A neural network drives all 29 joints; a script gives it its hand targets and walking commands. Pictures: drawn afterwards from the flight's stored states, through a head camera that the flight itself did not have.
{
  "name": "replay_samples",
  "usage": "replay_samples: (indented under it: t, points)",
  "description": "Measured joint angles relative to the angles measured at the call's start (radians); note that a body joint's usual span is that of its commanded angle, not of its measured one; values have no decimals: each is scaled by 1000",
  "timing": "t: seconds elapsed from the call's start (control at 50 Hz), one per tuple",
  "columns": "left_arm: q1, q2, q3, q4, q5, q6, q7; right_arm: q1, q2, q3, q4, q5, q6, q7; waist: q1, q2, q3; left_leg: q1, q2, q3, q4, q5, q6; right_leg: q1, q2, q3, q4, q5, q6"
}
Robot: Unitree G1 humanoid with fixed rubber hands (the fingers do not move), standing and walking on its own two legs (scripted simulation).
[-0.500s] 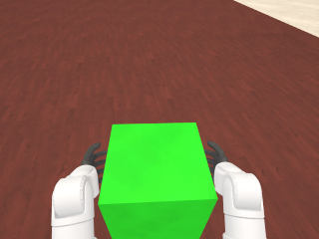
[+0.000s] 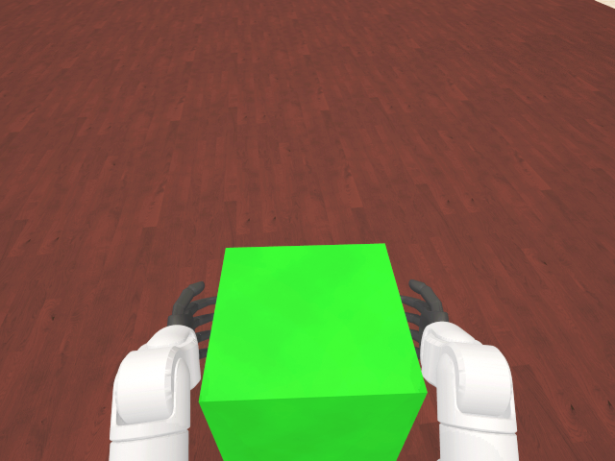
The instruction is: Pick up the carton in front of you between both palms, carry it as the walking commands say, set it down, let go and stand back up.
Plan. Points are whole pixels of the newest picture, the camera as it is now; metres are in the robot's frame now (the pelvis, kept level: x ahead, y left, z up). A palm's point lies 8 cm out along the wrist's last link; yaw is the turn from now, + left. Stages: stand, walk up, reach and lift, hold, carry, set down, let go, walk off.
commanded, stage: carry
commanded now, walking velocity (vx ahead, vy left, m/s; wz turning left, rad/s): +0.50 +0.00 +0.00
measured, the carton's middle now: (308, 364) +0.26 +0.00 -0.01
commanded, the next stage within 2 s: none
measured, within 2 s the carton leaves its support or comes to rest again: neither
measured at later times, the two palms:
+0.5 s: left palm (203, 165) +0.61 +0.18 +0.08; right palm (368, 166) +0.58 -0.11 +0.08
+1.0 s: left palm (245, 94) +0.91 +0.14 +0.06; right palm (368, 95) +0.92 -0.16 +0.05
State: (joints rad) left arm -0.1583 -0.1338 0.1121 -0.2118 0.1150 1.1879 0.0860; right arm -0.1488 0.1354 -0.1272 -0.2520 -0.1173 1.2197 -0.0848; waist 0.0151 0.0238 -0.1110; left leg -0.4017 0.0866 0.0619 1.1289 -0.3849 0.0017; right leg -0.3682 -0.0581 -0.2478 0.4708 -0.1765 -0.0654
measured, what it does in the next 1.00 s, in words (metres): walks ahead: left foot, then right foot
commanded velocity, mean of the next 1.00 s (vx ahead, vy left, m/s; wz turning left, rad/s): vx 0.42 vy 0.00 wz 0.00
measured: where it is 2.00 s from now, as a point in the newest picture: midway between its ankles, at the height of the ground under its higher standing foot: (304, 320)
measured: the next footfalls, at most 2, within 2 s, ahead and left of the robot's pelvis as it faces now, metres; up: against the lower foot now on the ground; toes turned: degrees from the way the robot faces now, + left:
left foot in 0.34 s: +0.42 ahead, +0.13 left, +0.00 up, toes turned +10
right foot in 0.86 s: +0.75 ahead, -0.09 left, +0.00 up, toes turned -11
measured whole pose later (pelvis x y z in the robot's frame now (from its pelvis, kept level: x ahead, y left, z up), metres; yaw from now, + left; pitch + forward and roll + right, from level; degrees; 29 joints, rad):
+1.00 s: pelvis +0.65 -0.02 +0.00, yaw +1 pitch +4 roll +1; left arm -0.16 -0.13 0.11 -0.26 0.11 1.17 0.09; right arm -0.15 0.13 -0.12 -0.29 -0.12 1.20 -0.08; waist 0.02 0.03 -0.02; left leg -0.40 0.07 0.06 1.13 -0.39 -0.01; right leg -0.37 -0.05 -0.24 0.44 -0.15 -0.08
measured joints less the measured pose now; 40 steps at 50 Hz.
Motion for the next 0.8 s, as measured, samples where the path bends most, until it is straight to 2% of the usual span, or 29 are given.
replay_samples:
  t: [0.06,0.14,0.22,0.32,0.34,0.36,0.38,0.42,0.44,0.48,0.54,0.62,0.7,0.8]
  points:
    - [27,3,-1,-33,-8,-17,0,14,-4,26,-16,1,-19,0,7,-7,22,-125,14,6,-52,94,-1,84,6,7,-83,-7,3]
    - [44,4,-5,-79,-18,-34,0,30,-6,45,-59,1,-37,0,8,-12,21,-212,31,25,-245,197,-17,195,10,17,-174,-30,18]
    - [39,4,-15,-128,-22,-26,0,36,-6,47,-119,3,-30,0,0,-11,10,-218,27,62,-457,284,-13,306,11,21,-222,-85,48]
    - [11,2,-19,-167,-13,12,0,17,-5,33,-160,10,1,0,-5,-22,-8,-135,-7,129,-628,338,18,435,-2,33,-193,-215,104]
    - [3,1,-15,-170,-10,21,0,5,-4,29,-157,11,8,0,-6,-25,-9,-97,-18,148,-657,319,23,443,-13,41,-138,-262,116]
    - [-8,4,-6,-167,-9,27,0,-8,-2,29,-141,11,6,0,-14,-47,-9,-83,-33,165,-641,328,53,426,-42,51,-39,-315,120]
    - [-18,8,5,-155,-8,32,0,-24,0,29,-114,9,3,0,-22,-64,-5,-86,-41,177,-591,294,74,368,-70,74,118,-308,113]
    - [-28,13,20,-130,-6,44,0,-47,3,28,-67,6,4,0,-32,-60,14,-64,-37,182,-564,227,90,204,-54,161,457,-290,98]
    - [-30,10,25,-121,-4,49,0,-48,4,26,-56,5,7,0,-33,-53,25,-38,-34,182,-585,217,84,125,-39,184,581,-273,86]
    - [-29,-5,29,-114,4,50,1,-38,2,19,-54,10,8,0,-33,-45,44,20,-34,181,-648,217,75,-6,-30,194,689,-208,69]
    - [-25,-3,9,-118,6,40,1,-21,0,13,-74,17,-1,0,-34,-38,59,106,-38,172,-739,215,71,-142,-38,182,640,-115,63]
    - [-21,-2,-6,-146,6,27,2,-11,-1,11,-110,26,-14,0,-30,-34,51,218,-46,160,-834,194,58,-242,-55,160,461,-17,76]
    - [-16,-2,-7,-169,4,28,2,-12,-1,16,-126,27,-14,1,-22,-32,27,332,-51,151,-893,144,34,-261,-56,126,250,73,81]
    - [-5,0,1,-150,1,38,2,-9,-2,27,-100,14,-1,4,-19,-25,-4,473,-48,141,-906,33,-14,-199,-27,66,60,146,58]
